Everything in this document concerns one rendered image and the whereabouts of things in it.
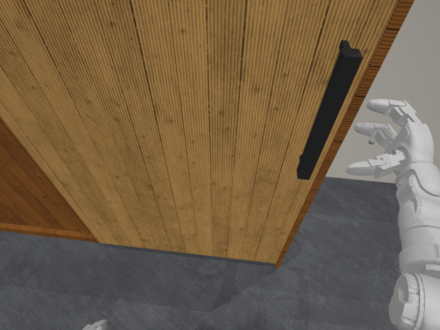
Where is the right robot forearm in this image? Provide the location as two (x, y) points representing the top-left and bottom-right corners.
(395, 162), (440, 279)

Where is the right robot upper arm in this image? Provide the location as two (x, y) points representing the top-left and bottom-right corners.
(388, 272), (440, 330)

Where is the robot right hand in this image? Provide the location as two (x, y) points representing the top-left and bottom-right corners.
(346, 99), (434, 179)

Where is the handle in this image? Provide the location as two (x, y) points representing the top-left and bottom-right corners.
(297, 40), (363, 180)

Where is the wardrobe door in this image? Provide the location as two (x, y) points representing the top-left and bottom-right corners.
(0, 117), (91, 233)
(0, 0), (399, 263)

